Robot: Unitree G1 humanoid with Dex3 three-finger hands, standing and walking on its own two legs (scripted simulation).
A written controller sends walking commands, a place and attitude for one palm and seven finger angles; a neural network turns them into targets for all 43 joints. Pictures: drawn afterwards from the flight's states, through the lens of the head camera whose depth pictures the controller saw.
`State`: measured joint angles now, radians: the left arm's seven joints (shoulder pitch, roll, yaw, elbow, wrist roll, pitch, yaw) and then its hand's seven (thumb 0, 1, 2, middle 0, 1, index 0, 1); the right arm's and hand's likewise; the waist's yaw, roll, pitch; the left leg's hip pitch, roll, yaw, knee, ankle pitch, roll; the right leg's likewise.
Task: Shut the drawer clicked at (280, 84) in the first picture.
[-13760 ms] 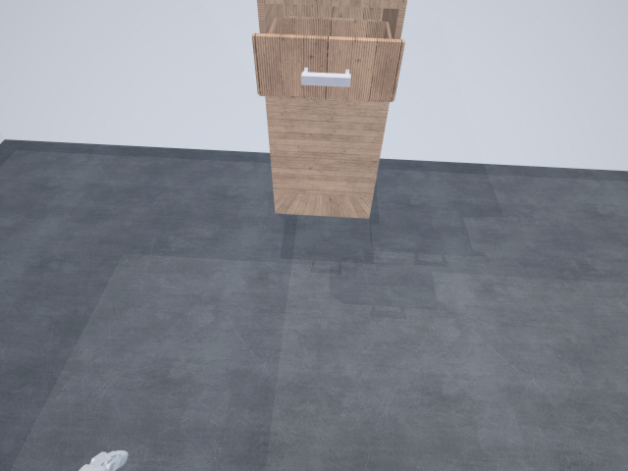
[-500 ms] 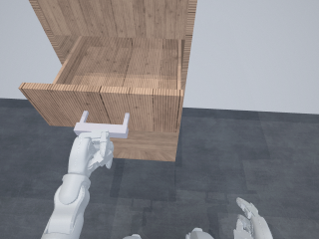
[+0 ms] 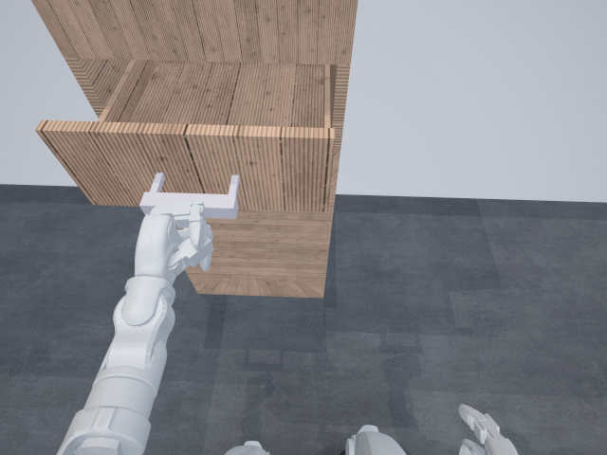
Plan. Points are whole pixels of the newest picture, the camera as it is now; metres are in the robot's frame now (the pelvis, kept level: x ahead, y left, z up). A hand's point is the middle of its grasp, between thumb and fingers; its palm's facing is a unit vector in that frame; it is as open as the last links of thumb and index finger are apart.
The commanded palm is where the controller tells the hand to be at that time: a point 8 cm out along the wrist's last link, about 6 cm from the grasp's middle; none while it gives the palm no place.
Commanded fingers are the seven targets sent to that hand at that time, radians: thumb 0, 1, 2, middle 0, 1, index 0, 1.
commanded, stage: push the drawer shut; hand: left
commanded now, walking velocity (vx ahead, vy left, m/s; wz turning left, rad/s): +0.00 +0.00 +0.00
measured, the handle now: (193, 193) +0.45 +0.17 +0.06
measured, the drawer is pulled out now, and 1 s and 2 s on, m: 0.16 0.03 0.00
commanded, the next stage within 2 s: pull the fist back off the drawer in 1.68 s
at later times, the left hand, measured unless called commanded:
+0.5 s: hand (218, 201) +0.44 +0.13 +0.06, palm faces -0.02 -1.00 -0.03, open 3.1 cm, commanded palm +0.42 +0.18 +0.06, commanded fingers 0.00 0.90 0.90 -1.40 -1.60 -1.40 -1.60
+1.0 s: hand (226, 169) +0.50 +0.13 +0.06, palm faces -0.01 -1.00 -0.03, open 3.0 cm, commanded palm +0.49 +0.17 +0.06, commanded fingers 0.00 0.90 0.90 -1.40 -1.60 -1.40 -1.60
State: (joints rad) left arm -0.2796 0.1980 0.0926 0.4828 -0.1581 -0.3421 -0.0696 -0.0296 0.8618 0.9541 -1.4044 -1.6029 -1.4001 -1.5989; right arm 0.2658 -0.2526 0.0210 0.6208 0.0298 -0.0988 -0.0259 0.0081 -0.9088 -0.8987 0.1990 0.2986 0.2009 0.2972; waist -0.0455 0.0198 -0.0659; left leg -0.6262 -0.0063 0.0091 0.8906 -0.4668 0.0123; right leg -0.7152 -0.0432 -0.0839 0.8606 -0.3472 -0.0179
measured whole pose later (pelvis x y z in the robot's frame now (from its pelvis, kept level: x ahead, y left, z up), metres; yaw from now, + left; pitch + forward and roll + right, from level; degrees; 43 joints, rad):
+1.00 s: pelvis -0.01 +0.00 -0.01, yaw -1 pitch +19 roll -1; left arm -0.89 0.36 0.29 1.15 -0.08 -0.45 -0.09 -0.03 0.89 0.97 -1.40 -1.60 -1.40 -1.60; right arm 0.36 -0.26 0.02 0.66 -0.02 -0.01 0.01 0.00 -0.91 -0.90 0.20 0.30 0.20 0.30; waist -0.16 0.02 -0.08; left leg -0.83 0.01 0.02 0.97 -0.47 0.02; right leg -0.91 -0.03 -0.07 0.91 -0.33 -0.02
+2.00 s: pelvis -0.03 +0.02 -0.03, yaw +0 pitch +24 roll -3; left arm -1.16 0.50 0.28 1.36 -0.02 -0.40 -0.06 -0.06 0.67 1.05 -1.40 -1.60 -1.40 -1.60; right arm 0.43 -0.28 0.07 0.67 -0.06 -0.03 0.00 0.00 -0.91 -0.90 0.20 0.30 0.20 0.30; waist -0.25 0.03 -0.09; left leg -1.01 0.00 -0.02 1.06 -0.46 0.04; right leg -1.04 -0.04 -0.10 0.93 -0.30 0.00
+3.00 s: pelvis +0.04 +0.01 +0.02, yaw -2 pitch +11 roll -2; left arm -0.27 0.26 0.22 0.45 -0.21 -0.24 -0.16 0.01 0.90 0.91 -1.40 -1.60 -1.40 -1.60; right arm 0.32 -0.26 0.01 0.55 0.05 0.03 0.00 0.01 -0.91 -0.90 0.20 0.30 0.20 0.30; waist -0.04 0.05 -0.11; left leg -0.47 0.02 0.02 0.73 -0.46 0.02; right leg -0.55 0.00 -0.06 0.67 -0.32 0.00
